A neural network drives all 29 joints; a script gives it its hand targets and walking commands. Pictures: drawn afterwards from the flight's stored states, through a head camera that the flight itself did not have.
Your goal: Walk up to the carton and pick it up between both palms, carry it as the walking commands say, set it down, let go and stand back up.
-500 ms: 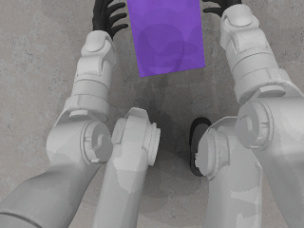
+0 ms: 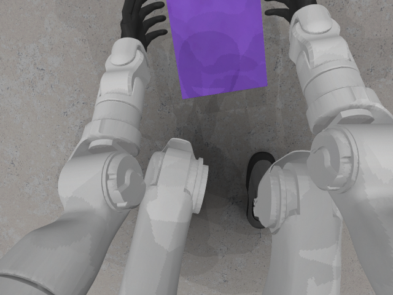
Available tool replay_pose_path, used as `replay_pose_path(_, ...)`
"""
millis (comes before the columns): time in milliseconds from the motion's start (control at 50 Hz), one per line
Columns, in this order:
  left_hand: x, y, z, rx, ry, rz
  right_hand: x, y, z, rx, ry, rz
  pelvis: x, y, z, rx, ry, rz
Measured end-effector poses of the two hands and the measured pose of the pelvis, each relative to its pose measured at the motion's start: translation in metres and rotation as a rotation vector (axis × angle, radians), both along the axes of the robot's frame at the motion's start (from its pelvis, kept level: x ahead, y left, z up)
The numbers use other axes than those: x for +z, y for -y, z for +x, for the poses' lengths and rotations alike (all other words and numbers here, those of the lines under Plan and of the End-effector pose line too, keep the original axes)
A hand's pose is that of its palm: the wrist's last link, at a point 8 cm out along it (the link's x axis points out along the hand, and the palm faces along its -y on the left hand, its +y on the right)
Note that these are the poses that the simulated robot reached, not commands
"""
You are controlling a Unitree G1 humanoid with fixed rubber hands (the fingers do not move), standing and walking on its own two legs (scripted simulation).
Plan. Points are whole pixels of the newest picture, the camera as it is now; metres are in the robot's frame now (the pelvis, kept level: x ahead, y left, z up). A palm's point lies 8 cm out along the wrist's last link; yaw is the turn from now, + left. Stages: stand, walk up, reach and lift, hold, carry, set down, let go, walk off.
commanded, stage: set down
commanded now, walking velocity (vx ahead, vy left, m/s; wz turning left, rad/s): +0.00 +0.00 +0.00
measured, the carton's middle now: (214, 19) +0.55 +0.02 -0.29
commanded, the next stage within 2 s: let go in 1.98 s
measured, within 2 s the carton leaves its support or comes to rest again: neither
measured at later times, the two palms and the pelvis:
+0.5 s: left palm (125, 44) +0.49 +0.17 -0.20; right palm (319, 20) +0.52 -0.16 -0.21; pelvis +0.00 +0.00 +0.00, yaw +1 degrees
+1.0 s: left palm (79, 12) +0.50 +0.18 -0.07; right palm out of the picture +0.54 -0.15 -0.08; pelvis -0.01 +0.00 +0.05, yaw +0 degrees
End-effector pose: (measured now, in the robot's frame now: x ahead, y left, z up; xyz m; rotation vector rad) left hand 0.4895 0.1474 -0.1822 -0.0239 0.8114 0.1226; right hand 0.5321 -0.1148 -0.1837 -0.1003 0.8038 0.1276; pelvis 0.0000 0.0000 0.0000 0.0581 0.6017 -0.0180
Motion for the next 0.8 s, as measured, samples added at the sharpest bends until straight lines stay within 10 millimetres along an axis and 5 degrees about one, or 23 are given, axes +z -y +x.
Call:
replay_pose_path(160, -0.002, -0.001, -0.001, -0.024, -0.011, 0.019, -0.007, 0.002, -0.005, -0.017, -0.002, 0.004, 0.000, 0.000, -0.002, -0.004, 0.012, 0.000)
replay_pose_path(340, -0.015, -0.024, -0.010, 0.010, -0.033, 0.059, -0.023, 0.031, -0.014, -0.072, -0.028, -0.046, 0.000, 0.001, -0.001, 0.004, -0.006, -0.004)
replay_pose_path(520, -0.022, -0.026, -0.003, 0.002, -0.004, 0.068, -0.027, 0.040, -0.005, -0.089, 0.005, -0.045, -0.004, 0.004, 0.000, 0.017, -0.009, -0.010)
replay_pose_path(640, -0.004, -0.023, 0.007, 0.019, 0.061, 0.074, -0.009, 0.036, 0.005, -0.110, 0.075, -0.032, -0.002, 0.004, -0.001, 0.017, -0.032, -0.013)
replay_pose_path(800, 0.043, -0.030, 0.011, 0.051, 0.128, 0.089, 0.030, 0.037, 0.003, -0.132, 0.133, -0.037, 0.013, 0.001, -0.008, 0.018, -0.060, -0.015)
